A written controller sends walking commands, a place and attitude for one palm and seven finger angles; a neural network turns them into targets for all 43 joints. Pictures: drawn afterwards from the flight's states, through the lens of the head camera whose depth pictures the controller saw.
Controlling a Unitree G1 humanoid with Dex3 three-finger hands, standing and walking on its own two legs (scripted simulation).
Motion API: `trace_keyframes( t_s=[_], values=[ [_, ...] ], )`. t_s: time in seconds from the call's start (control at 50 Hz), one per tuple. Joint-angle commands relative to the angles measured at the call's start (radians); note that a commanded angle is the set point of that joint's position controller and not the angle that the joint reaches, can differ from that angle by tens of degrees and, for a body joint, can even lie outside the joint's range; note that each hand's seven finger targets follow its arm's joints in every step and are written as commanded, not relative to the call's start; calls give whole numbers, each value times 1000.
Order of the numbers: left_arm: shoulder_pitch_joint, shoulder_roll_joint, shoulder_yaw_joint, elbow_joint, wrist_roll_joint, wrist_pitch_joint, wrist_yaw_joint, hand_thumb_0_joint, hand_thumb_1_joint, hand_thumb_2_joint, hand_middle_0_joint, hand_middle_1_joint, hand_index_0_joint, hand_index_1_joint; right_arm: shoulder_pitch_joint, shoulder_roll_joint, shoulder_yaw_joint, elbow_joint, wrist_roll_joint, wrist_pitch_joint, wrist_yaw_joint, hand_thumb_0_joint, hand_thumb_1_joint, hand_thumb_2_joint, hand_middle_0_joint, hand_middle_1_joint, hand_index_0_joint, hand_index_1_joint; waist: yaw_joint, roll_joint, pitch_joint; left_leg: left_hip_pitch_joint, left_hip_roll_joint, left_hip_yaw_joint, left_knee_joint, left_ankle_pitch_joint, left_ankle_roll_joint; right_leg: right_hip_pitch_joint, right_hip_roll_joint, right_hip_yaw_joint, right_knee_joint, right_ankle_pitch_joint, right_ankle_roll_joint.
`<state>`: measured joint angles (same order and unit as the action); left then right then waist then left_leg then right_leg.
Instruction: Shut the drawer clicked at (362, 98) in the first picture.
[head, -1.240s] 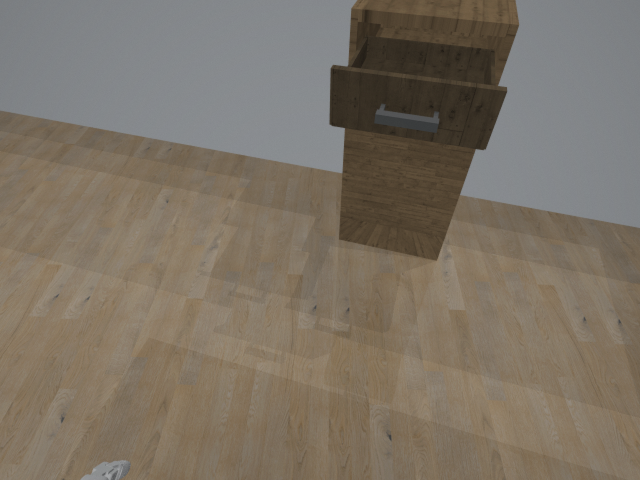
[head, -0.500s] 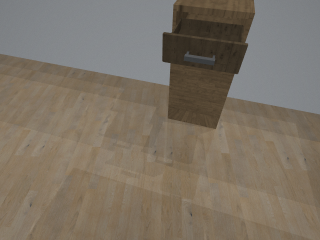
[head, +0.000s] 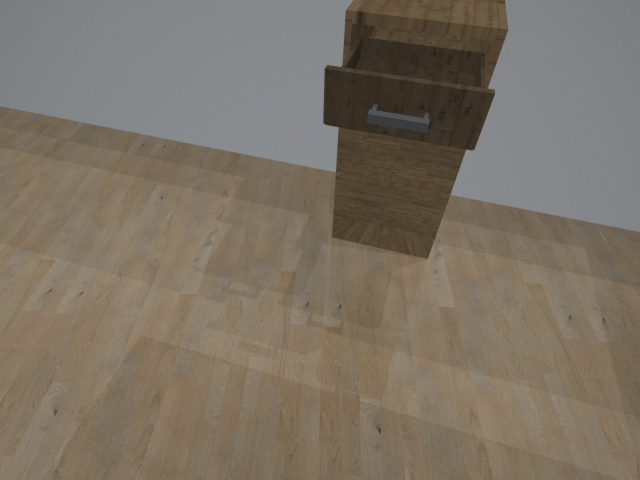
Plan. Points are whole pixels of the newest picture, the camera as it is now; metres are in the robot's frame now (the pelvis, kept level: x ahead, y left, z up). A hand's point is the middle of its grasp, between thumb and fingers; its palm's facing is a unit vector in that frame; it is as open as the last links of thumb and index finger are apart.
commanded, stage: look at it before walking up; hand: left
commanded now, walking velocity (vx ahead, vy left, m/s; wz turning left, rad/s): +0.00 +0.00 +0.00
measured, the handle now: (399, 116) +0.86 -0.13 +0.03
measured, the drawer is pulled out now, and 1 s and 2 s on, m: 0.29 0.29 0.29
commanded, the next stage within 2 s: walk to a spot facing it in 0.20 s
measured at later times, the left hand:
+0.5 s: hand out of the picture +0.06 +0.24 -0.17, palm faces -0.05 -0.95 -0.31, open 7.3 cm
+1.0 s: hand out of the picture +0.05 +0.16 -0.15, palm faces -0.21 -0.95 -0.23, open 7.3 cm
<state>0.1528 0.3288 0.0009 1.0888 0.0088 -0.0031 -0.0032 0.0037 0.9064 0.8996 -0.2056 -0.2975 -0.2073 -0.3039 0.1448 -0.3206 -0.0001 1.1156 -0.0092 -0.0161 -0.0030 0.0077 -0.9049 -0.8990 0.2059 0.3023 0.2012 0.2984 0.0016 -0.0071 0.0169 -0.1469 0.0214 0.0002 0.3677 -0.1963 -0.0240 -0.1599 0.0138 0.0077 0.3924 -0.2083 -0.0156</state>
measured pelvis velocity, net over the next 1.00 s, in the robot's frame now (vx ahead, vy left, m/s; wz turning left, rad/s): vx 0.03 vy -0.03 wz -0.32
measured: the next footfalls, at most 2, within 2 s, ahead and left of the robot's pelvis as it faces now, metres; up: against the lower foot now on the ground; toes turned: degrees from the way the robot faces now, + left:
left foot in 1.30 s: +0.28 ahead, +0.05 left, +0.00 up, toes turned -28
right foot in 1.92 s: +0.23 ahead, -0.15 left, +0.00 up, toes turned -59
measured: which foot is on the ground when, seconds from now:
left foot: down 0.00-0.68, up 0.70-1.00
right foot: down 0.00-1.00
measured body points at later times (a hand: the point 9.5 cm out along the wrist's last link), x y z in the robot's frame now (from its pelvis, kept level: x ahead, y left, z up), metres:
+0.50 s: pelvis +0.00 +0.00 +0.00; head +0.02 +0.00 +0.44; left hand +0.07 +0.29 -0.14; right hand +0.07 -0.28 -0.14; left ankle +0.00 +0.14 -0.75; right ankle +0.00 -0.11 -0.75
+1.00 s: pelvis +0.03 -0.03 +0.00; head +0.04 -0.06 +0.45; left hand +0.06 +0.21 -0.13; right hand +0.04 -0.31 -0.15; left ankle +0.10 +0.13 -0.66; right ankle +0.00 -0.09 -0.75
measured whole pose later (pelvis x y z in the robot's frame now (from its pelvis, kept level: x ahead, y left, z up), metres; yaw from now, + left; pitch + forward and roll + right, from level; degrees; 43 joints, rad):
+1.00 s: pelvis +0.03 -0.03 +0.00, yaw -19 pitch +2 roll +2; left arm 0.43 0.16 0.05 0.98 0.02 -0.03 -0.01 0.00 0.91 0.90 -0.21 -0.30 -0.21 -0.30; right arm 0.17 -0.25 -0.08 0.94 -0.03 0.01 0.01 0.01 -0.91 -0.90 0.20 0.30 0.20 0.30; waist 0.04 0.03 0.01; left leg -0.57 0.08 -0.01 1.06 -0.21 -0.07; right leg -0.18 0.11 0.12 0.35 -0.19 -0.09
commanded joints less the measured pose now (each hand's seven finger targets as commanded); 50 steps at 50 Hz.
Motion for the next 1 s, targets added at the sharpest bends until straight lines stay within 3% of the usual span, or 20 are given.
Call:
trace_keyframes(
  t_s=[0.0, 0.32, 0.38, 0.44, 0.5, 0.52, 0.58, 0.6, 0.62, 0.64, 0.66, 0.68, 0.7, 0.72, 0.74, 0.76, 0.8, 0.84, 0.94, 0.98],
  values=[
    [-32, 197, 37, -62, 2, -26, 13, 0, 900, 900, -200, -300, -200, -300, -38, -195, -34, -63, -1, -22, -14, 0, -900, -900, 200, 300, 200, 300, 0, 11, -37, 6, 97, -89, -58, 95, 41, -4, -129, 116, -79, 89, -21],
    [-29, 198, 40, -65, 3, -21, 12, 0, 900, 900, -200, -300, -200, -300, -34, -202, -39, -62, -1, -24, -19, 0, -900, -900, 200, 300, 200, 300, 0, 16, -39, 35, 107, -76, -54, 132, 41, -8, -117, 123, -59, 152, -22],
    [23, 106, 32, -68, 2, 7, 16, 0, 900, 900, -200, -300, -200, -300, 30, -99, -29, -64, -1, -8, -26, 0, -900, -900, 200, 300, 200, 300, -5, 8, -50, 43, 118, -25, 1, 160, 26, -42, -114, 132, 7, 238, -14],
    [44, 105, 43, -102, 6, 22, 13, 0, 900, 900, -200, -300, -200, -300, 47, -110, -48, -101, -1, 6, -32, 0, -900, -900, 200, 300, 200, 300, -6, 18, -54, 52, 142, -10, 35, 155, 34, -101, -90, 135, 80, 250, -15],
    [54, 91, 55, -140, 9, 33, 6, 0, 900, 900, -200, -300, -200, -300, 39, -127, -68, -144, -4, 15, -36, 0, -900, -900, 200, 300, 200, 300, -4, 70, -32, 32, 194, -27, 33, 129, 61, -173, -47, 112, 186, 188, -5],
    [64, 80, 57, -148, 10, 35, 4, 0, 900, 900, -200, -300, -200, -300, 29, -132, -75, -156, -5, 16, -36, 0, -900, -900, 200, 300, 200, 300, 2, 102, -28, 24, 222, -40, 25, 133, 79, -195, -32, 93, 240, 139, 0],
    [86, 39, 65, -179, 12, 46, -4, 0, 900, 900, -200, -300, -200, -300, 12, -134, -89, -186, -8, 11, -32, 0, -900, -900, 200, 300, 200, 300, 16, 196, -10, -17, 329, -62, 0, 240, 162, -221, -17, 2, 423, -232, 22],
    [116, 33, 70, -182, 11, 46, -7, 0, 900, 900, -200, -300, -200, -300, -16, -131, -93, -202, -9, 12, -31, 0, -900, -900, 200, 300, 200, 300, 35, 194, -13, -47, 338, -31, 31, 244, 160, -184, -39, 6, 408, -235, 18],
    [156, 27, 74, -177, 11, 44, -12, 0, 900, 900, -200, -300, -200, -300, -27, -127, -93, -210, -12, 14, -28, 0, -900, -900, 200, 300, 200, 300, 52, 177, -22, -95, 323, 4, 75, 129, 139, -109, -44, -4, 351, -218, 14],
    [225, 34, 81, -162, 16, 38, -17, 0, 900, 900, -200, -300, -200, -300, -51, -121, -92, -218, -11, 18, -24, 0, -900, -900, 200, 300, 200, 300, 94, 105, -44, -181, 277, 44, 184, -61, 97, 5, -39, 1, 229, -137, 5],
    [286, 102, 96, -155, 27, 23, -12, 0, 900, 900, -200, -300, -200, -300, -56, -64, -83, -240, -5, 28, -15, 0, -900, -900, 200, 300, 200, 300, 124, -176, -29, -339, 126, 150, 476, -321, 11, 67, -164, 268, -25, -217, -42],
    [309, 188, 109, -164, 25, 12, 3, 0, 900, 900, -200, -300, -200, -300, -84, -5, -67, -290, -7, 26, -8, 0, -900, -900, 200, 300, 200, 300, 124, -386, 24, -562, -8, 105, 738, -471, -29, 45, -364, 693, -225, -239, -137],
    [294, 169, 111, -177, 10, 10, 16, 0, 900, 900, -200, -300, -200, -300, -99, -57, -77, -290, -11, 25, -6, 0, -900, -900, 200, 300, 200, 300, 112, -269, 49, -543, 34, -33, 780, -359, -12, -10, -341, 681, -271, -366, -143],
    [229, 130, 110, -195, 9, 1, 17, 0, 900, 900, -200, -300, -200, -300, -90, -65, -83, -279, -9, 19, -1, 0, -900, -900, 200, 300, 200, 300, 78, -241, 101, -547, 62, -43, 790, -243, -4, -49, -296, 628, -282, -405, -137],
    [207, 100, 102, -202, 7, -6, 17, 0, 900, 900, -200, -300, -200, -300, -76, -57, -86, -266, -11, 9, 3, 0, -900, -900, 200, 300, 200, 300, 56, -110, 88, -525, 75, -33, 793, -198, -10, -51, -283, 599, -245, -372, -160],
    [186, 82, 95, -209, 8, -17, 13, 0, 900, 900, -200, -300, -200, -300, -52, -45, -86, -251, -16, 4, 8, 0, -900, -900, 200, 300, 200, 300, 35, -56, 58, -502, 80, -33, 785, -138, -17, -45, -249, 524, -220, -325, -169],
    [210, 61, 94, -205, 6, -35, 8, 0, 900, 900, -200, -300, -200, -300, -11, -21, -87, -237, -20, 3, 13, 0, -900, -900, 200, 300, 200, 300, 20, -42, 3, -488, 73, -20, 768, -61, -29, -3, -201, 438, -205, -244, -164],
    [251, 46, 95, -189, 7, -46, 7, 0, 900, 900, -200, -300, -200, -300, -9, -6, -88, -240, -22, 0, 15, 0, -900, -900, 200, 300, 200, 300, 28, -57, -3, -511, 70, -15, 751, -29, -35, 29, -182, 411, -199, -190, -164],
    [323, 25, 96, -168, 10, -58, 6, 0, 900, 900, -200, -300, -200, -300, -50, 12, -86, -275, -21, -11, 14, 0, -900, -900, 200, 300, 200, 300, 47, -102, -2, -585, 69, -19, 694, -8, -49, 105, -167, 426, -189, -117, -176],
    [341, 17, 95, -161, 13, -60, 8, 0, 900, 900, -200, -300, -200, -300, -81, 14, -84, -296, -20, -15, 13, 0, -900, -900, 200, 300, 200, 300, 57, -105, 11, -600, 70, -24, 656, -18, -51, 114, -175, 460, -188, -101, -194]
  ],
)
